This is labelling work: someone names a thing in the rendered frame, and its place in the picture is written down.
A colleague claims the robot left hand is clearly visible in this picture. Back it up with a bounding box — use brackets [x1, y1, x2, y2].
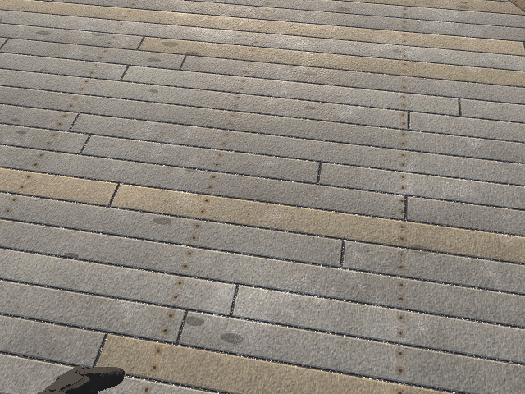
[37, 366, 125, 394]

